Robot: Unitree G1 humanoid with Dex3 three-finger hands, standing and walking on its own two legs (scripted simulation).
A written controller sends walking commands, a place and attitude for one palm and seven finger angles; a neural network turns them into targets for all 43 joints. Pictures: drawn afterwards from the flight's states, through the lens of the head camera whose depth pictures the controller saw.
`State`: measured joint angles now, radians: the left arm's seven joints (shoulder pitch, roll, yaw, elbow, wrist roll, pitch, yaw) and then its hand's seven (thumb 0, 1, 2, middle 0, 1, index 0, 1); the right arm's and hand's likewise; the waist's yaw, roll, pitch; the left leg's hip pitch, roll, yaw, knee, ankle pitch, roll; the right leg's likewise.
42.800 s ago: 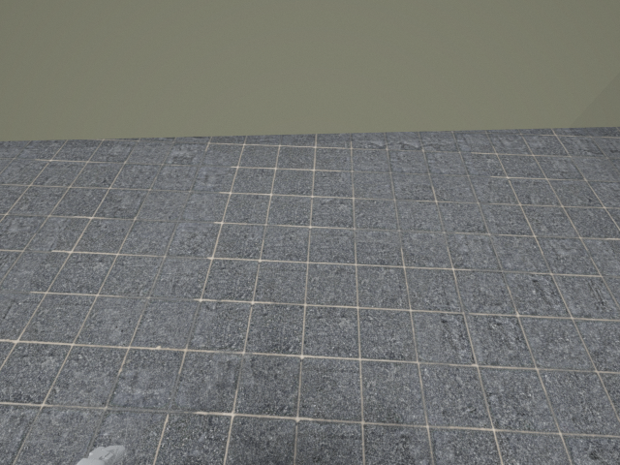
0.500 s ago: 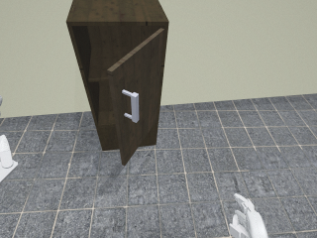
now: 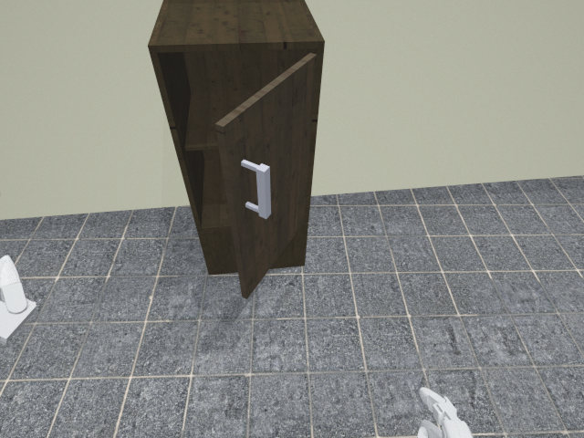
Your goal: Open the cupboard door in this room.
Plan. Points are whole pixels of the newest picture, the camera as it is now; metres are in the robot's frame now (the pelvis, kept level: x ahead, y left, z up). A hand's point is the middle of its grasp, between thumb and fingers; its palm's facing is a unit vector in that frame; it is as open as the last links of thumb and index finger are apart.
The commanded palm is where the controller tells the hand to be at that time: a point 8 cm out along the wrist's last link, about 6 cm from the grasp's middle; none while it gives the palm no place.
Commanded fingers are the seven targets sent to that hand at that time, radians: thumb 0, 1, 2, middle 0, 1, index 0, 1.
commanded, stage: let the arm hang, fingers relaxed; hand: left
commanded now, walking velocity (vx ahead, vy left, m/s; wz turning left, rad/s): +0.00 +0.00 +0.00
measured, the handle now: (256, 189) +0.60 +0.10 -0.04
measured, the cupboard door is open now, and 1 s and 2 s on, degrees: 52 52 52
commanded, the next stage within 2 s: look to check the result in 1.16 s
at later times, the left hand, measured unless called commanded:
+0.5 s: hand out of the picture +0.01 +0.19 -0.17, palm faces +0.09 -0.98 -0.20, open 7.0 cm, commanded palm none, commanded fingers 0.00 0.90 0.90 -0.20 -0.30 -0.20 -0.30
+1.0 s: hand out of the picture -0.02 +0.15 -0.17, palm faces +0.08 -0.98 -0.16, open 7.4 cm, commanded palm none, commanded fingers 0.00 0.90 0.90 -0.20 -0.30 -0.20 -0.30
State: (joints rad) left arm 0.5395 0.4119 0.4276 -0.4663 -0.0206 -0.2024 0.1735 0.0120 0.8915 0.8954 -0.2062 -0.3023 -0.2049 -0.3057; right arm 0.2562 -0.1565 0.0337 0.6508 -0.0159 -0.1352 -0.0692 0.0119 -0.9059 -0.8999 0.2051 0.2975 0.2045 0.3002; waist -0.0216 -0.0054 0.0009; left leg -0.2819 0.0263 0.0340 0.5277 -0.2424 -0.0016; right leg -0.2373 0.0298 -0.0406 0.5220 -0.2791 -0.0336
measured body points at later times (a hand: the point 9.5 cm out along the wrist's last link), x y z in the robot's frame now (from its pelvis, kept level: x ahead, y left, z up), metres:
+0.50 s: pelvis +0.00 +0.00 +0.00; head +0.03 +0.01 +0.45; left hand +0.01 +0.24 -0.16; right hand +0.03 -0.24 -0.14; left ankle +0.02 +0.12 -0.73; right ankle +0.00 -0.09 -0.73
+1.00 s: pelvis +0.00 +0.00 +0.01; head +0.01 +0.00 +0.46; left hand -0.02 +0.21 -0.16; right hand -0.02 -0.20 -0.16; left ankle +0.02 +0.12 -0.73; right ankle +0.00 -0.09 -0.73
